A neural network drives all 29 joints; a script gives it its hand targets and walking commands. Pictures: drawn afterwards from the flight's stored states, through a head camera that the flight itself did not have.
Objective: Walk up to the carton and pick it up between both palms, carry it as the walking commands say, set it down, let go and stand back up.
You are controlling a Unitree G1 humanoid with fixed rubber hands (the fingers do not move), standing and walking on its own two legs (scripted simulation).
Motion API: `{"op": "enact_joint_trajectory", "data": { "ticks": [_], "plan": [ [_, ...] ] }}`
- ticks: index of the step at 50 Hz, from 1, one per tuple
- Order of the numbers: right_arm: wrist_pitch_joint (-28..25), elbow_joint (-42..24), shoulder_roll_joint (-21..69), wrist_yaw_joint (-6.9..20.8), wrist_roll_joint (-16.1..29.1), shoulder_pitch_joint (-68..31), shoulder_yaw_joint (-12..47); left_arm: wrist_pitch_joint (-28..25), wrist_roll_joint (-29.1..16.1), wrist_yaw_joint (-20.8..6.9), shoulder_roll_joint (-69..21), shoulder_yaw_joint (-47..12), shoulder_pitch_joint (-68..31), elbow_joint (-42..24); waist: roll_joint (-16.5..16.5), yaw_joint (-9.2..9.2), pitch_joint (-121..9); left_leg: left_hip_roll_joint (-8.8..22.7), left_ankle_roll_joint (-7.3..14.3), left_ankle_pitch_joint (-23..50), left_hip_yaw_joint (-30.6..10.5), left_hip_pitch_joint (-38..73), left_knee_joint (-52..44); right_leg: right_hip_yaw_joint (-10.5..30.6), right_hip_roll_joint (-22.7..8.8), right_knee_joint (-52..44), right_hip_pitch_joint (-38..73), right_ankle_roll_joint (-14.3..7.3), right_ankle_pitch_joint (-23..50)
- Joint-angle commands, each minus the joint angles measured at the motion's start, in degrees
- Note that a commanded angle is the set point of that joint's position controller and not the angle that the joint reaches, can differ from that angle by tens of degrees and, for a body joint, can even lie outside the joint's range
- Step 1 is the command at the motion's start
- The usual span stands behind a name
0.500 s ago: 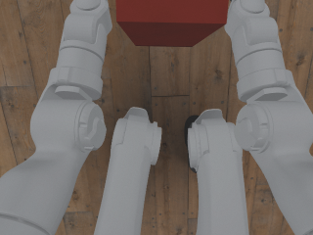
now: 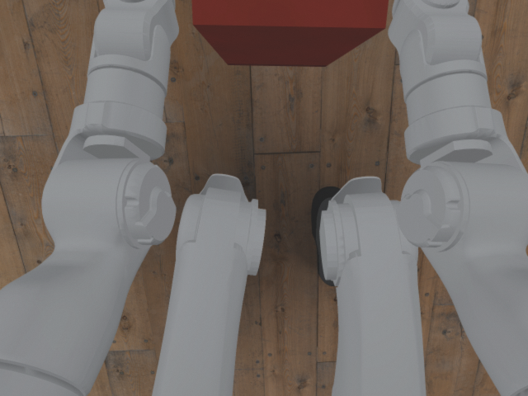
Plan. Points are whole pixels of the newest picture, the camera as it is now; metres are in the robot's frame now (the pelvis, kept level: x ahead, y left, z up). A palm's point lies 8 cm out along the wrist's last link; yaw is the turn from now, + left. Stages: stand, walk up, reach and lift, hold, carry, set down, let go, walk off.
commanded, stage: set down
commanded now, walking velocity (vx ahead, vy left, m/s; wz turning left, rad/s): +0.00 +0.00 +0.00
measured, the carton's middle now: out of the picture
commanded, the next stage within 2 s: none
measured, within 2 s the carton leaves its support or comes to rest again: neither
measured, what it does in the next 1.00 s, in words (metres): stands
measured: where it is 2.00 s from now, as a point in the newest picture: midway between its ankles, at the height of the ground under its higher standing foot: (276, 257)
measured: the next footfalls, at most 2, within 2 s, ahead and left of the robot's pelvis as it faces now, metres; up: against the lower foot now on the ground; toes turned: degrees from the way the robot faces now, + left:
none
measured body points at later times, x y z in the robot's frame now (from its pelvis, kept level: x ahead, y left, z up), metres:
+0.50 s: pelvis +0.00 +0.00 +0.00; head +0.38 +0.00 +0.24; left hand +0.57 +0.15 -0.17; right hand +0.57 -0.14 -0.17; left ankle +0.09 +0.11 -0.34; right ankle +0.12 -0.12 -0.34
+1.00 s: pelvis +0.00 +0.00 +0.02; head +0.37 +0.00 +0.28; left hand +0.58 +0.17 -0.13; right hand +0.58 -0.17 -0.13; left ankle +0.09 +0.10 -0.34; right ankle +0.12 -0.12 -0.34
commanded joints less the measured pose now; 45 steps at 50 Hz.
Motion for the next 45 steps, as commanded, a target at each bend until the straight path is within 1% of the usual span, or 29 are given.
{"op": "enact_joint_trajectory", "data": {
  "ticks": [1,7,10,13,14,16,17,19,21,22,24,26,29,33,39,43,45],
  "plan": [
    [-0.9,-1.5,44.6,12.9,3.7,-31.6,16.9,-0.5,-4.1,-13.0,-46.0,-17.2,-30.1,-0.7,0.9,-0.49,-54.2,0.2,1.7,14.9,2.0,18.1,-13.1,-5.1,2.0,-6.4,27.2,-3.3,12.9],
    [-1.2,-1.1,41.4,12.5,3.2,-30.4,15.5,-1.1,-3.7,-12.2,-41.9,-16.1,-29.5,-1.0,0.7,-0.28,-55.1,0.4,1.5,15.4,2.2,19.4,-12.8,-5.3,2.0,-6.3,28.2,-3.0,13.2],
    [-1.8,-0.9,37.3,11.5,2.3,-28.8,13.7,-1.6,-3.5,-11.2,-38.1,-15.1,-28.7,-1.1,1.2,-0.77,-55.9,0.4,1.0,16.0,2.2,20.3,-12.6,-5.5,1.8,-6.2,29.0,-2.8,13.7],
    [-2.4,-0.6,31.9,10.2,1.5,-26.8,11.6,-2.4,-3.3,-9.7,-32.3,-13.6,-27.6,-1.1,1.0,-0.98,-56.9,0.6,0.6,16.3,2.2,21.4,-12.5,-5.7,1.6,-6.1,30.0,-2.4,14.1],
    [-2.8,0.0,26.8,9.0,0.9,-25.0,9.6,-2.8,-2.9,-8.2,-27.0,-12.1,-26.5,-1.2,1.0,-0.94,-57.3,0.8,0.3,16.4,2.5,22.0,-12.4,-5.8,1.5,-6.1,30.4,-2.2,14.2],
    [-3.4,-0.2,20.1,7.3,0.3,-23.6,7.4,-3.4,-2.1,-6.2,-20.0,-10.0,-25.4,-1.4,0.9,-0.81,-58.7,1.1,-0.2,16.7,2.4,23.4,-12.6,-6.0,1.2,-6.3,31.7,-1.8,14.6],
    [-3.8,-0.3,15.0,6.0,0.1,-22.4,6.0,-3.8,-1.8,-4.9,-15.1,-8.6,-24.3,-1.2,0.9,-0.83,-59.4,1.3,-0.5,16.9,2.5,24.2,-12.7,-6.2,1.0,-6.4,32.5,-1.6,14.8],
    [-4.6,-0.6,2.0,2.5,0.2,-20.3,2.9,-4.8,-1.5,-1.6,-2.4,-5.5,-21.3,-0.5,0.9,-0.82,-61.6,1.8,-1.1,17.8,2.7,25.8,-13.0,-6.3,0.5,-6.7,34.7,-1.1,15.6],
    [-5.9,-1.4,-8.6,-1.1,1.7,-19.2,2.4,-5.9,-2.8,1.8,8.9,-4.9,-19.9,-0.3,0.9,-0.93,-64.9,2.4,-1.8,19.4,2.8,27.6,-13.2,-6.2,-0.1,-7.0,37.2,-0.8,17.4],
    [-6.3,-1.2,-9.8,-1.9,2.8,-19.6,3.3,-6.3,-4.1,2.8,10.5,-5.8,-20.4,0.0,0.7,-0.94,-66.6,2.7,-1.9,20.5,2.7,27.9,-13.4,-6.0,-0.3,-6.9,37.8,-0.8,18.5],
    [-6.8,0.3,-10.5,-2.6,5.3,-19.1,5.1,-6.9,-7.2,3.5,11.7,-8.2,-20.2,1.1,0.6,-1.19,-68.7,3.3,-1.9,22.5,2.5,28.3,-13.5,-5.8,-0.8,-6.8,38.1,-0.8,20.7],
    [-7.3,1.4,-11.1,-2.5,7.6,-17.8,6.9,-7.4,-9.3,3.7,12.6,-9.7,-19.1,2.3,0.7,-0.97,-69.5,3.8,-1.8,24.3,2.3,27.9,-13.6,-5.1,-1.3,-6.9,37.6,-1.0,22.5],
    [-7.9,2.1,-11.7,-2.1,10.6,-17.1,9.1,-8.1,-11.6,3.4,13.4,-11.1,-17.8,3.7,0.6,-0.48,-69.1,4.6,-1.5,25.7,1.9,25.2,-13.5,-4.2,-2.1,-7.0,36.5,-1.2,24.3],
    [-8.3,2.8,-12.5,-1.5,13.4,-17.7,11.2,-8.7,-14.1,2.7,14.3,-12.7,-18.0,4.3,0.6,-0.53,-69.5,5.5,-0.9,25.5,1.4,23.6,-13.2,-3.3,-2.9,-7.1,35.1,-1.3,24.5],
    [-8.3,3.5,-14.7,-1.4,14.7,-17.7,11.6,-8.8,-15.6,2.4,15.9,-13.3,-18.2,3.8,1.2,-0.92,-73.1,6.2,-0.2,24.9,0.9,25.8,-12.8,-3.3,-3.5,-7.4,33.8,-1.5,22.9],
    [-7.5,-1.4,-15.1,-2.3,14.9,-17.7,11.8,-8.0,-16.0,3.1,16.4,-13.7,-19.1,-1.5,1.8,-1.43,-84.3,5.5,0.0,27.4,1.7,32.2,-13.4,-4.4,-3.2,-8.5,38.4,-1.4,25.0],
    [-6.6,-3.3,-15.0,-2.9,14.5,-16.9,11.5,-7.1,-16.0,3.7,16.4,-13.7,-18.7,-3.0,2.2,-1.5,-88.0,5.1,0.0,27.4,2.2,34.5,-14.4,-5.0,-3.0,-9.6,39.8,-1.5,24.7]
  ]
}}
